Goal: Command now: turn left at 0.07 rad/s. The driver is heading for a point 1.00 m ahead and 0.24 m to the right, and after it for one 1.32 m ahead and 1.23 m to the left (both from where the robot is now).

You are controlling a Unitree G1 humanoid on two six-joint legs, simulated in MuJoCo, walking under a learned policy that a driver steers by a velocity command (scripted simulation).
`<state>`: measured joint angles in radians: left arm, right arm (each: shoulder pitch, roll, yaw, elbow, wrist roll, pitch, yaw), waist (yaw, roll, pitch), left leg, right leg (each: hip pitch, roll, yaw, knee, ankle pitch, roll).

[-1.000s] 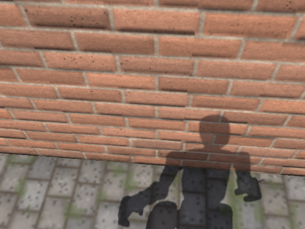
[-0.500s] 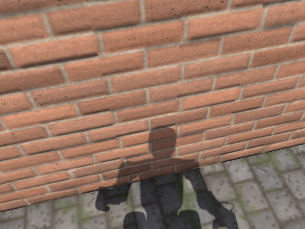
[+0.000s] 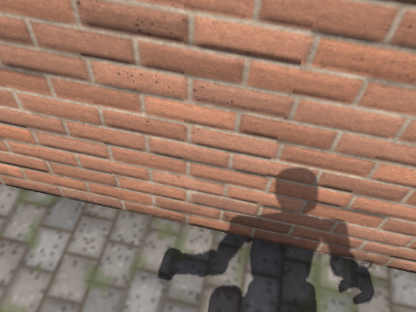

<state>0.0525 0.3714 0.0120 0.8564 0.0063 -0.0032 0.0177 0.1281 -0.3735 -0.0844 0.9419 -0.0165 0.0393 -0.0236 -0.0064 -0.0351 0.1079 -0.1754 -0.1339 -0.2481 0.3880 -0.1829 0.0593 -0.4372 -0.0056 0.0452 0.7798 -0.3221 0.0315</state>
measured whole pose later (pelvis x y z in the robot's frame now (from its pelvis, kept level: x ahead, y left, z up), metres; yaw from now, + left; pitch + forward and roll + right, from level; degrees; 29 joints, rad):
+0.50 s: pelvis +0.11 -0.05 -0.01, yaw -6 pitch +0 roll +0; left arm 0.28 0.22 -0.02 1.10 -0.01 -0.09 0.02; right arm 0.06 -0.24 0.02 0.98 -0.01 -0.06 -0.04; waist 0.05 0.02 0.05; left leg -0.31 -0.01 0.03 0.42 -0.08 0.04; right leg -0.03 0.06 0.00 0.39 -0.36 -0.05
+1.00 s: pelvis +0.15 -0.05 -0.01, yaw -7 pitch +1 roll +2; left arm 0.17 0.26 -0.05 1.11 0.00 -0.02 0.08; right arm 0.19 -0.23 0.01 1.08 0.01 -0.05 -0.06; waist -0.01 -0.03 0.01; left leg -0.29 -0.06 0.07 0.48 -0.21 0.05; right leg 0.00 -0.01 0.02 0.43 -0.44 -0.03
